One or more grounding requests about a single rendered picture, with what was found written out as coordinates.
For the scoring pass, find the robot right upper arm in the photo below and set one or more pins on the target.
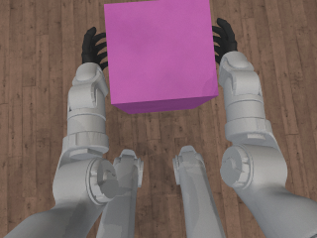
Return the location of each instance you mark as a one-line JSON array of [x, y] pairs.
[[258, 175]]

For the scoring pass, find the carton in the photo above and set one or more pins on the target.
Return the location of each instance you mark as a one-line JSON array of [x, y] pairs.
[[160, 55]]

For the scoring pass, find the right robot hand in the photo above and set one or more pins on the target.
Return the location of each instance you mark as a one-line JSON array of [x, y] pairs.
[[226, 41]]

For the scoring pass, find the right robot forearm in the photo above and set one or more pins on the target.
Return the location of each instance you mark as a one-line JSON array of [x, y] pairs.
[[244, 103]]

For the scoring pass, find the robot right shin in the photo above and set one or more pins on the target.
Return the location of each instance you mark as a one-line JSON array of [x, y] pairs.
[[188, 148]]

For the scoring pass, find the robot right thigh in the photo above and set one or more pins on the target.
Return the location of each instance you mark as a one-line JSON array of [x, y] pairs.
[[201, 216]]

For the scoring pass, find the left robot forearm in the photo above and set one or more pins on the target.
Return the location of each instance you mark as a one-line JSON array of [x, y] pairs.
[[86, 115]]

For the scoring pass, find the robot left upper arm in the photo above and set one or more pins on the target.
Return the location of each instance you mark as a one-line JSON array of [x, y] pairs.
[[81, 191]]

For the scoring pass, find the left robot hand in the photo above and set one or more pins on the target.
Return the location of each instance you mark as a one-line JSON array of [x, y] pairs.
[[90, 51]]

